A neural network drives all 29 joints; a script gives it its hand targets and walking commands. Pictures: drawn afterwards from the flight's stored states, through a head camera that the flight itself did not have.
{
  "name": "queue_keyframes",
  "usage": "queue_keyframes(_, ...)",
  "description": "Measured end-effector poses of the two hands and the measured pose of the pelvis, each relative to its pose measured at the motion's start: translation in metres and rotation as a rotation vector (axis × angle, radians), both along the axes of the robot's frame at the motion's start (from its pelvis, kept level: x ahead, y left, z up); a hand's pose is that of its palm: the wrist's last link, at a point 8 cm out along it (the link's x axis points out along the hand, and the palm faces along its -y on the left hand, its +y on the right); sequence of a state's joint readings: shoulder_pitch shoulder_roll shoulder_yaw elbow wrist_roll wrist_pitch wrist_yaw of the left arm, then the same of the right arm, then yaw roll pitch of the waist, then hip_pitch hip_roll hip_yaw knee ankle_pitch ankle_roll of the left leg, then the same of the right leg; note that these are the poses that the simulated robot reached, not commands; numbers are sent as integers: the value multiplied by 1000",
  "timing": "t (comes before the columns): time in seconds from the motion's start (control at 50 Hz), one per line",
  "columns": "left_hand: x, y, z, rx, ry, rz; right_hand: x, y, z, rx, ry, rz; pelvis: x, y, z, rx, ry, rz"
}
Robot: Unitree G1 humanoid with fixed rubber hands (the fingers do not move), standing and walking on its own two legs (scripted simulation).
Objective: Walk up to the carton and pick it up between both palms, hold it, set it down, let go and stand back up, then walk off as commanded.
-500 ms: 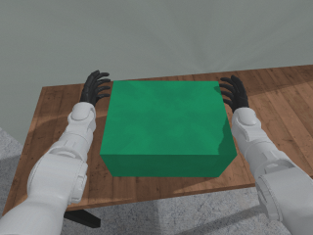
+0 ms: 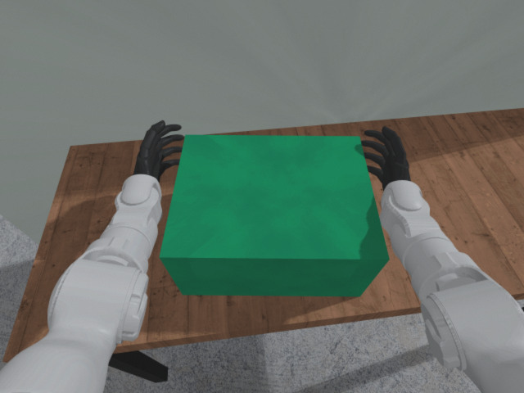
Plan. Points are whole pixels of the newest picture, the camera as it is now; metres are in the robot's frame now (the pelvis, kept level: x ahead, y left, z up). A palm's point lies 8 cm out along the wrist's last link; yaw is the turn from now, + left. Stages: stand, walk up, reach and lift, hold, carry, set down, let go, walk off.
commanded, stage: reach and lift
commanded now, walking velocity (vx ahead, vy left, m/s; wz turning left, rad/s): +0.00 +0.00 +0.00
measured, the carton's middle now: (271, 214) +0.39 +0.00 +0.02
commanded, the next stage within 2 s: none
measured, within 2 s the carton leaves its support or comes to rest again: leaves its support in 0.84 s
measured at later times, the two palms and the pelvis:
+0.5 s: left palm (148, 171) +0.44 +0.20 +0.08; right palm (391, 179) +0.42 -0.19 +0.07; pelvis +0.00 +0.00 +0.00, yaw +0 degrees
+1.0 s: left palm (136, 181) +0.41 +0.20 +0.09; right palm (394, 197) +0.38 -0.18 +0.08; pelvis +0.00 +0.00 +0.01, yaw +0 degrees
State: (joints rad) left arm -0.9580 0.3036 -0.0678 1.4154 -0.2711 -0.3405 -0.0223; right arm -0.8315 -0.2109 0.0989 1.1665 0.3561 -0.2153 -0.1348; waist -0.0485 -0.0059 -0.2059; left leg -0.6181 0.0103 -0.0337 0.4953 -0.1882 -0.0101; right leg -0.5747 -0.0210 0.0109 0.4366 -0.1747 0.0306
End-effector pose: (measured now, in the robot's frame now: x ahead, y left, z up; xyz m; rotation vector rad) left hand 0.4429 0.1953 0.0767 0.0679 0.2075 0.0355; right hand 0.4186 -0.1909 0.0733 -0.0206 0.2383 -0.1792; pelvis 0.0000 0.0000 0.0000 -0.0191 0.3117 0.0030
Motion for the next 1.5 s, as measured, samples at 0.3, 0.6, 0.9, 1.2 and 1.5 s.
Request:
queue_keyframes(0.3,0,2,0,-2,-1,16,-1,3,-2,49,0,-23,0,0,0,0,-5,0)
queue_keyframes(0.6,-7,4,8,27,-36,6,-9,7,4,21,-35,-12,0,0,3,0,-75,1)
queue_keyframes(0.9,-35,13,13,48,-43,9,-37,17,5,41,-49,-9,1,2,8,-1,-198,3)
queue_keyframes(1.2,-33,-4,37,61,-51,1,-41,2,20,2,-46,-11,5,-1,11,4,-250,3)
queue_keyframes(1.5,-58,9,73,71,-48,70,-43,14,44,-12,-32,55,5,-5,13,8,-323,4)
